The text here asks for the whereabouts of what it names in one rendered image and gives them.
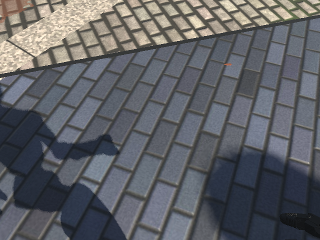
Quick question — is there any robot right hand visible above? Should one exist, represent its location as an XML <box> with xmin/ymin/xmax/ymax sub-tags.
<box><xmin>279</xmin><ymin>213</ymin><xmax>320</xmax><ymax>240</ymax></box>

